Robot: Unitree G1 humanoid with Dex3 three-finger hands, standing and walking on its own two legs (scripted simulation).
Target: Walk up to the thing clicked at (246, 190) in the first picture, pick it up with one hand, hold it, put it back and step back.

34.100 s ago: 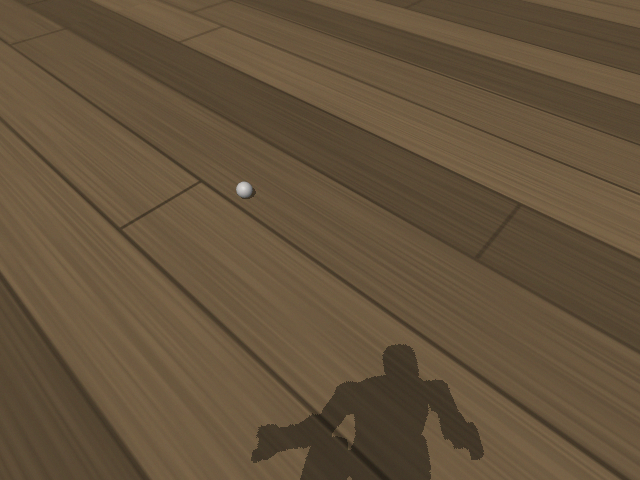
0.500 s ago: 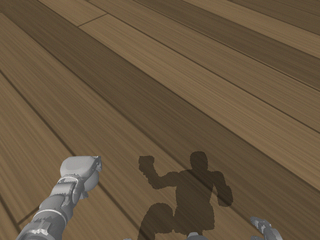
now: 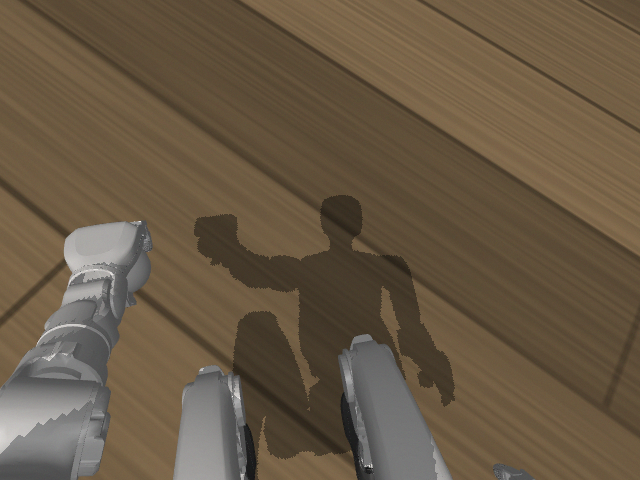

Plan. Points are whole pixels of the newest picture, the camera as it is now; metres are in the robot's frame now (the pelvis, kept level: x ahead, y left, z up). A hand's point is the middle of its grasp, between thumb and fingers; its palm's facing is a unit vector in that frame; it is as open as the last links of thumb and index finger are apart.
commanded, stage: crouch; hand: left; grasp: from above
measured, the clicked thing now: (122, 268) +0.45 +0.22 -0.16
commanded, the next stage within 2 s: lower in 1.14 s
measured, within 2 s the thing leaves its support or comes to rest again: neither
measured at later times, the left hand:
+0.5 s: hand (148, 278) +0.47 +0.22 -0.28, palm faces -0.46 -0.03 -0.89, open 9.6 cm
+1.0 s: hand (157, 281) +0.48 +0.22 -0.35, palm faces -0.46 -0.02 -0.89, open 9.6 cm
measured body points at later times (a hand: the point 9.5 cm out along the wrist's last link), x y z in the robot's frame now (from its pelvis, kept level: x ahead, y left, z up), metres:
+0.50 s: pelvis -0.01 -0.01 -0.12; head +0.23 +0.03 +0.26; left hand +0.49 +0.22 -0.23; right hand +0.04 -0.30 -0.23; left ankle +0.06 +0.12 -0.50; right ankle +0.08 -0.15 -0.50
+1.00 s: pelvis -0.02 -0.01 -0.18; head +0.23 +0.04 +0.19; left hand +0.50 +0.22 -0.30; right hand -0.01 -0.28 -0.28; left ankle +0.06 +0.12 -0.50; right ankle +0.08 -0.15 -0.50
